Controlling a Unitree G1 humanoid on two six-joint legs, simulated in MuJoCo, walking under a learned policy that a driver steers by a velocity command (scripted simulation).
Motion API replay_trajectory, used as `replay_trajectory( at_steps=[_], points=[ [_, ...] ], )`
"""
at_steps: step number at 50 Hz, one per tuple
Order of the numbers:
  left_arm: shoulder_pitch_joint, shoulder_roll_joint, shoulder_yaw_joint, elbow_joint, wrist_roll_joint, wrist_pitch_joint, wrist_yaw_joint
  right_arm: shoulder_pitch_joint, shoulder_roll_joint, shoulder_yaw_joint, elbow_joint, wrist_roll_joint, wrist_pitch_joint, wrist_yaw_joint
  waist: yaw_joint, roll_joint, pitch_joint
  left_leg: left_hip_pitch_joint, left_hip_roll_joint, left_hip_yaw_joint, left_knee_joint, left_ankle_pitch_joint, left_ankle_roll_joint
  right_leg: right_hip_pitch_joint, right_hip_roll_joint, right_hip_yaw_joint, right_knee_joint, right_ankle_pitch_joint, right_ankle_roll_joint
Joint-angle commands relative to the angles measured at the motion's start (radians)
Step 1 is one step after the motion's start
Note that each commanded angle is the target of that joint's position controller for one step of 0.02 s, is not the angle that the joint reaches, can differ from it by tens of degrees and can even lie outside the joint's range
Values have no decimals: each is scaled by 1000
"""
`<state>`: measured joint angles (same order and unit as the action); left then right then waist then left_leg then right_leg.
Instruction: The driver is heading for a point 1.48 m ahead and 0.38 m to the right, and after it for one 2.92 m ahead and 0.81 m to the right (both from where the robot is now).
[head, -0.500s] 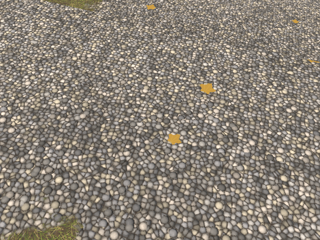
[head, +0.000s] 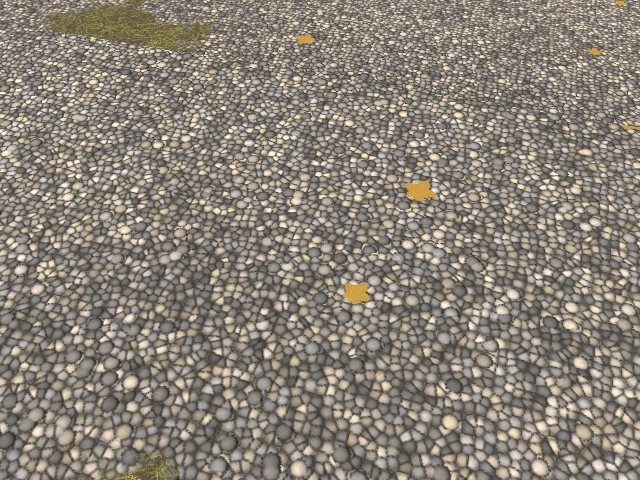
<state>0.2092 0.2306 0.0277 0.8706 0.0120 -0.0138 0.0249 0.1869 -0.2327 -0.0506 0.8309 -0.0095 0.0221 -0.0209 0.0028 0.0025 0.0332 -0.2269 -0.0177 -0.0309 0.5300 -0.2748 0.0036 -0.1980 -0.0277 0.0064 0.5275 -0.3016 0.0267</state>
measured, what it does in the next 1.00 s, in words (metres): walks ahead: right foot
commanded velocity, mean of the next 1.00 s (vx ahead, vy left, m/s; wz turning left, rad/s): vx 0.22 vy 0.00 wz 0.00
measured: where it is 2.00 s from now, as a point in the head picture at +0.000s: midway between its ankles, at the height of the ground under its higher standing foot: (403, 373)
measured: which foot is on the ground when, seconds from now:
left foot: down 0.00-0.92, up 0.94-1.00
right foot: down 0.00-0.68, up 0.70-0.90, down 0.92-1.00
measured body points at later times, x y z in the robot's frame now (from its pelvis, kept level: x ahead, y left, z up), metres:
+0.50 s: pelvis +0.02 -0.01 +0.00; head +0.01 -0.01 +0.45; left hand +0.05 +0.25 -0.15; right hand +0.06 -0.26 -0.15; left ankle +0.00 +0.12 -0.73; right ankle -0.01 -0.13 -0.73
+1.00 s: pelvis +0.20 -0.12 -0.02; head +0.21 -0.14 +0.43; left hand +0.32 +0.15 -0.13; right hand +0.20 -0.38 -0.17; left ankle +0.06 +0.07 -0.64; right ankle +0.26 -0.20 -0.73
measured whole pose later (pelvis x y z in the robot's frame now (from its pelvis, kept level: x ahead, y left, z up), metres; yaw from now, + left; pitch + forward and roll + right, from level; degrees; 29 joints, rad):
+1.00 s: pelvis +0.20 -0.12 -0.02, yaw -1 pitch +0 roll +2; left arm 0.19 0.26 0.04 0.88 -0.01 -0.10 -0.03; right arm 0.37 -0.26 -0.04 1.00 0.03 -0.09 -0.02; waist -0.01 0.02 0.00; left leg -0.31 0.03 -0.11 1.23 -0.44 0.01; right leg -0.45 -0.01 -0.05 0.76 -0.31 -0.05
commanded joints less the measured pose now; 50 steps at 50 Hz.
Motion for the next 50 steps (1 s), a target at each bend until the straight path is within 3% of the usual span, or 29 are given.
replay_trajectory(
  at_steps=[1, 17, 18, 20, 21, 23, 26, 30, 32, 33, 34, 35, 36, 37, 39, 40, 41, 42, 43, 44, 45, 46, 47, 48, 49, 50],
  points=[
    [-2, 119, 25, -30, -2, -11, 6, -21, -94, -22, -31, 2, -15, -6, 5, 3, -22, 24, 43, -47, -85, 140, 18, -33, -30, 32, -100, 114, -18],
    [23, 96, 18, 89, -7, -3, 13, 15, -89, -15, 126, 8, -18, -21, 1, -3, -4, 40, 40, -29, -100, 165, 12, -25, -6, 14, -117, 133, -22],
    [44, 90, 17, 104, -8, -1, 14, 33, -83, -14, 142, 9, -17, -22, 1, -2, -25, 46, 28, -17, -102, 59, 16, -18, 7, 1, -118, 32, -26],
    [45, 108, 24, 107, -21, 3, 20, 46, -103, -23, 152, 22, -15, -25, -4, -8, 30, -26, 6, -8, -88, -316, 46, -83, 21, 3, -101, -292, -62],
    [41, 111, 24, 100, -24, -1, 23, 43, -104, -22, 149, 24, -22, -25, -4, -7, 75, -76, 18, -27, -96, -421, 62, -124, 10, 25, -106, -394, -80],
    [58, 106, 24, 97, -33, -26, 19, 54, -94, -20, 150, 33, -51, -20, -3, -1, 119, -112, 47, -68, -99, -444, 87, -153, -19, 71, -102, -422, -109],
    [78, 100, 26, 98, -39, -62, 5, 75, -86, -20, 157, 41, -90, -4, -4, 2, 96, -96, 68, -106, -83, -387, 111, -143, -35, 106, -77, -364, -133],
    [82, 81, 20, 81, -46, -99, -14, 126, -92, -18, 167, 50, -123, 11, -12, 30, 91, -39, 85, -170, -86, -317, 156, -170, -8, 96, -9, -262, -153],
    [71, 62, 13, 60, -44, -122, -27, 211, -129, -27, 190, 55, -138, 18, -29, 99, 68, 90, 147, -288, -83, -137, 209, -275, 36, 34, 141, -82, -140],
    [40, 55, 12, 43, -42, -134, -37, 282, -158, -37, 211, 52, -144, 22, -51, 138, 38, 210, 211, -389, -88, 10, 249, -373, 54, -11, 264, 85, -116],
    [-49, 67, 12, 13, -40, -143, -45, 391, -170, -44, 238, 41, -146, 27, -115, 155, 2, 355, 272, -494, -127, 126, 296, -525, 60, -25, 419, 115, -95],
    [-143, 73, 10, -31, -42, -147, -52, 458, -171, -44, 256, 30, -145, 30, -159, 216, 11, 495, 376, -624, -178, 238, 345, -752, 55, -1, 602, -255, -93],
    [-204, 75, 9, -64, -55, -144, -55, 458, -145, -31, 257, 25, -141, 26, -155, 172, 41, 555, 420, -648, -157, 274, 342, -913, -4, 49, 720, -394, -99],
    [-236, 61, 0, -92, -66, -138, -58, 436, -122, -21, 250, 23, -135, 18, -138, 137, 45, 564, 431, -598, -155, 270, 302, -989, -61, 78, 757, -415, -106],
    [-227, 47, -12, -125, -57, -126, -65, 288, -109, -5, 200, 35, -113, -2, -69, 85, 78, 359, 389, -432, -251, 155, 194, -869, -138, 70, 544, -322, -96],
    [-176, 42, -20, -117, -46, -120, -75, 167, -137, -7, 157, 36, -100, -11, -19, 83, 65, 137, 317, -310, -306, 77, 153, -591, -130, 37, 355, -142, -80],
    [-83, 42, -17, -80, -38, -113, -84, 99, -177, -17, 133, 36, -93, -12, 20, 107, 17, -89, 219, -178, -340, 30, 120, -231, -61, -31, 242, 95, -56],
    [20, 75, 4, -36, -39, -98, -80, 100, -213, -26, 130, 27, -94, -9, 68, 137, -14, -204, 192, -127, -358, -6, 113, 7, 9, -92, 241, 235, -29],
    [112, 129, 34, -2, -42, -77, -66, 98, -228, -27, 132, 20, -98, -5, 119, 142, -28, -227, 171, -85, -302, 79, 93, 121, 41, -115, 260, 208, -21],
    [202, 165, 58, 21, -41, -61, -50, 98, -217, -23, 135, 23, -102, -2, 176, 121, -62, -211, 144, -38, -169, 215, 67, 208, 63, -136, 243, 134, -29],
    [300, 183, 75, 46, -39, -51, -37, 106, -182, -15, 136, 25, -105, 1, 236, 58, -96, -200, 108, 11, 54, 332, 31, 290, 63, -138, 182, 92, -44],
    [408, 246, 90, 77, -25, -47, -25, 107, -92, 6, 114, 2, -106, -3, 259, -174, -97, -313, 62, 35, 446, 146, -24, 325, -85, 102, 72, -44, -89],
    [342, 274, 59, 49, -9, -58, -33, 266, 52, 34, 100, 4, -123, -5, 99, -452, -154, -437, -59, -61, 792, -344, -16, 300, -303, 676, -230, -203, -207],
    [263, 237, 47, 31, -17, -77, -53, 305, 10, 20, 100, 60, -139, 0, 52, -366, -114, -534, -43, -121, 943, -256, 10, 237, -385, 966, -440, -439, -268],
    [160, 192, 36, 12, -30, -94, -69, 236, -31, 15, 75, 71, -144, 3, 29, -218, 1, -602, 32, -82, 967, -144, 43, 145, -389, 855, -420, -456, -257],
    [72, 163, 28, -1, -22, -102, -79, 156, -59, 12, 60, 51, -140, -2, 22, -92, 47, -561, 95, -64, 902, -22, 64, 22, -340, 649, -379, -305, -233]
  ],
)
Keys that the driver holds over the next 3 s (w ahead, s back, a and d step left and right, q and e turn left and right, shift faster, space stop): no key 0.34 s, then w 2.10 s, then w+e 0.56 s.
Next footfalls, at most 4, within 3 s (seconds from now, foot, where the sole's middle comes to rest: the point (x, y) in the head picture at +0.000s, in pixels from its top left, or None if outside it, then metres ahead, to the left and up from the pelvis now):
0.92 right None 0.30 -0.21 -0.77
1.50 left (350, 414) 0.66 -0.03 -0.77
2.02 right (449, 310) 0.94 -0.29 -0.77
2.58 left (353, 220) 1.26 -0.05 -0.77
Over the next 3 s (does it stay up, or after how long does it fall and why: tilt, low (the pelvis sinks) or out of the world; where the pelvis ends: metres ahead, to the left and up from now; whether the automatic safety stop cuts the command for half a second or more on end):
stays up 1.31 -0.18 0.01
